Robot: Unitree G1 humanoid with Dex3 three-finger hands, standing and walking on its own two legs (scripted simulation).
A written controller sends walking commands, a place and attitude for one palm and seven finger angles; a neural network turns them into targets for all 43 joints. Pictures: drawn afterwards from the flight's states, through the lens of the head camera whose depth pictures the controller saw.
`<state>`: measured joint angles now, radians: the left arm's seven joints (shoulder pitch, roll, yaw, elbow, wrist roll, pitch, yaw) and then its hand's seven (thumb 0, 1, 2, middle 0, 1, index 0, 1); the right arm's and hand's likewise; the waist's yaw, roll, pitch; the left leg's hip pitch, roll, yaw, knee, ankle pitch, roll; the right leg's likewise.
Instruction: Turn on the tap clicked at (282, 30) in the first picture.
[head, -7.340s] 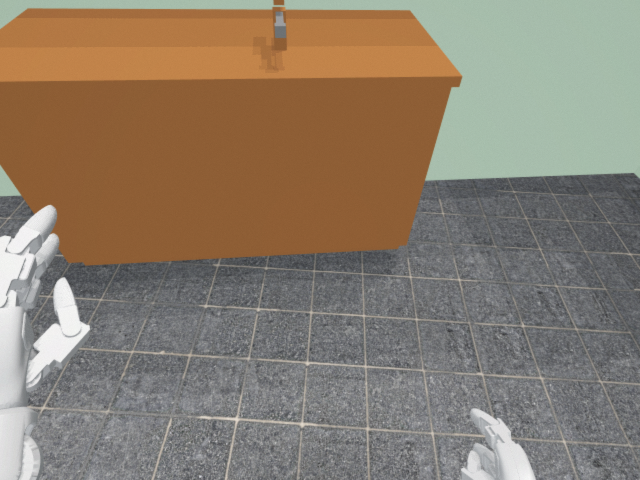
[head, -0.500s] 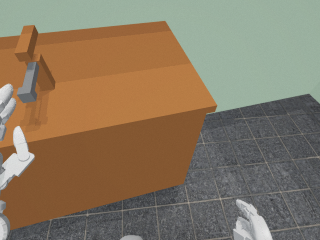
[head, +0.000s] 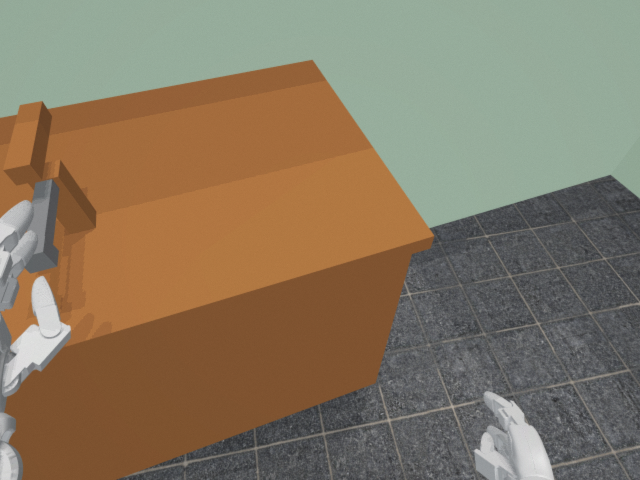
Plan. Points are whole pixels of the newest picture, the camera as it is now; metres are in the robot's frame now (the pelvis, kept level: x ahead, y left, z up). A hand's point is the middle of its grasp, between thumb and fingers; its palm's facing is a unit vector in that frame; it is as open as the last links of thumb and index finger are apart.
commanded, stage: come to a stop and stand still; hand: left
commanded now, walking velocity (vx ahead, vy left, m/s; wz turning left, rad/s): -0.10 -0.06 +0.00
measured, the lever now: (37, 254) +0.31 +0.34 +0.13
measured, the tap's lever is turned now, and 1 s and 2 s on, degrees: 0 0 0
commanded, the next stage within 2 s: look again from close up in 0.58 s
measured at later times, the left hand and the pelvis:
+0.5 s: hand (33, 336) +0.20 +0.26 +0.17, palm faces +0.43 -0.84 -0.33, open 7.4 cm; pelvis -0.01 +0.02 +0.01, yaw -1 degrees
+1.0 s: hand (23, 305) +0.23 +0.28 +0.17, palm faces +0.40 -0.86 -0.33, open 7.4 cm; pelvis +0.00 +0.04 +0.00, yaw -2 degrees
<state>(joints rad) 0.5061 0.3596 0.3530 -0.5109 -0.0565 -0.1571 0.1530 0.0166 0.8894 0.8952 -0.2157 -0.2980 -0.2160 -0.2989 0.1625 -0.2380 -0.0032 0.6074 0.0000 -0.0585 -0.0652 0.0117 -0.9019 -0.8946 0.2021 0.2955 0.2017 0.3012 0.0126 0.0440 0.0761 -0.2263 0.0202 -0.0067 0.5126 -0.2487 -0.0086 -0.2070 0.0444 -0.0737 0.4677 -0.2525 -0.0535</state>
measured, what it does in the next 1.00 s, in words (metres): stands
